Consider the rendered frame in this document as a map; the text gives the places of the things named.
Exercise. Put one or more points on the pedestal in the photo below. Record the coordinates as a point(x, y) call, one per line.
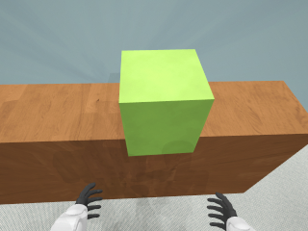
point(55, 139)

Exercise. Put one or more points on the right robot forearm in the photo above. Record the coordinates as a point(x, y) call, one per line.
point(237, 224)

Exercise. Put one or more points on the left robot forearm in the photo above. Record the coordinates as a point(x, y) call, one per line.
point(73, 219)

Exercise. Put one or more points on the carton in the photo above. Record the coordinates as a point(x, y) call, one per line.
point(164, 101)

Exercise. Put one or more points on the right robot hand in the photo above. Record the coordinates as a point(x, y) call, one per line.
point(226, 209)

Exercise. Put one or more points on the left robot hand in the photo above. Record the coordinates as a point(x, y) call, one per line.
point(85, 200)

